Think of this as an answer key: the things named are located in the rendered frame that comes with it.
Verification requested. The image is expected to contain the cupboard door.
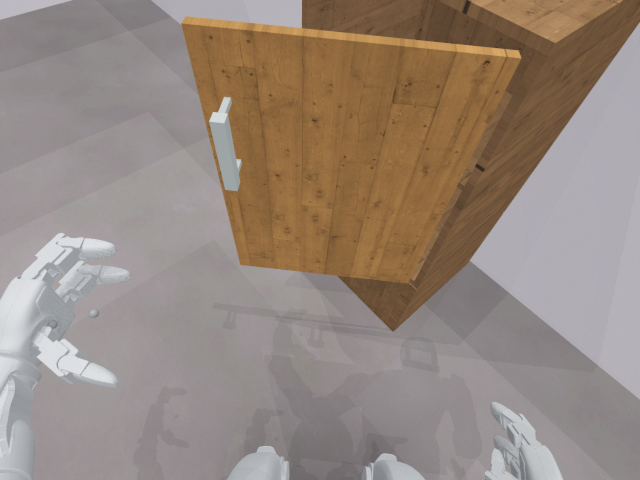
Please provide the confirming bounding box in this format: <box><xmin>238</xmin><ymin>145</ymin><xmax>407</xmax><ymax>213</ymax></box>
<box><xmin>181</xmin><ymin>16</ymin><xmax>521</xmax><ymax>284</ymax></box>

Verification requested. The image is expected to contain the handle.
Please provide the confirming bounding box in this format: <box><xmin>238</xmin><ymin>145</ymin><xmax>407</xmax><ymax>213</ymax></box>
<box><xmin>209</xmin><ymin>97</ymin><xmax>242</xmax><ymax>191</ymax></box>

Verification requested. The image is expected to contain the robot right hand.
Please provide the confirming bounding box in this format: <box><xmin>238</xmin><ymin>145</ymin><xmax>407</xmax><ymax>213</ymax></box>
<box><xmin>485</xmin><ymin>402</ymin><xmax>563</xmax><ymax>480</ymax></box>

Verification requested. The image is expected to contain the robot left forearm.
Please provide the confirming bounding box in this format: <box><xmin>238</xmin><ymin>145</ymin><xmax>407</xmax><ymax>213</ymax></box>
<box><xmin>0</xmin><ymin>353</ymin><xmax>42</xmax><ymax>480</ymax></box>

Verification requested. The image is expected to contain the robot shin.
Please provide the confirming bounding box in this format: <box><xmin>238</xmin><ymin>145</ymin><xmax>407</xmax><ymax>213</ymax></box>
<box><xmin>256</xmin><ymin>446</ymin><xmax>276</xmax><ymax>454</ymax></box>
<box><xmin>373</xmin><ymin>454</ymin><xmax>397</xmax><ymax>464</ymax></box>

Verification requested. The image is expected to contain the robot left shin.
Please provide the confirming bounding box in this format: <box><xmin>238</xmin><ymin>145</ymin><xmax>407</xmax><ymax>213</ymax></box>
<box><xmin>256</xmin><ymin>446</ymin><xmax>276</xmax><ymax>454</ymax></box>

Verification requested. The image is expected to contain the robot right shin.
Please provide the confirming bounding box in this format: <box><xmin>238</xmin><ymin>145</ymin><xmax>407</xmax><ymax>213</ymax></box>
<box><xmin>373</xmin><ymin>454</ymin><xmax>397</xmax><ymax>464</ymax></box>

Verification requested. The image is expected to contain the robot left hand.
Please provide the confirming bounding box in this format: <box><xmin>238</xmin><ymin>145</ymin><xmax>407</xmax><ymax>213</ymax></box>
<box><xmin>0</xmin><ymin>233</ymin><xmax>132</xmax><ymax>388</ymax></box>

